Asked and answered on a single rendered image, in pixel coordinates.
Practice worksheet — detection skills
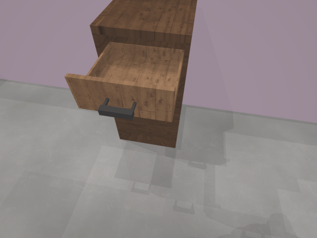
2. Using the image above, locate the handle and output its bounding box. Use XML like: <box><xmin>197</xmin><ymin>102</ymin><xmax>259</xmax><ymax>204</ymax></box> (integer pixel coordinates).
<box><xmin>98</xmin><ymin>98</ymin><xmax>137</xmax><ymax>120</ymax></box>

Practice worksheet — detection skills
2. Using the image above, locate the drawer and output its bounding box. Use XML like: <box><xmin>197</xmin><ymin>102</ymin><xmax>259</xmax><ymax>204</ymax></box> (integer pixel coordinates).
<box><xmin>65</xmin><ymin>42</ymin><xmax>184</xmax><ymax>122</ymax></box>

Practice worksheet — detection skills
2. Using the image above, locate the cabinet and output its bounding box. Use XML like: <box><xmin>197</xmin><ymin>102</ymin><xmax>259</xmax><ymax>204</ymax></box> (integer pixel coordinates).
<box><xmin>90</xmin><ymin>0</ymin><xmax>197</xmax><ymax>148</ymax></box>

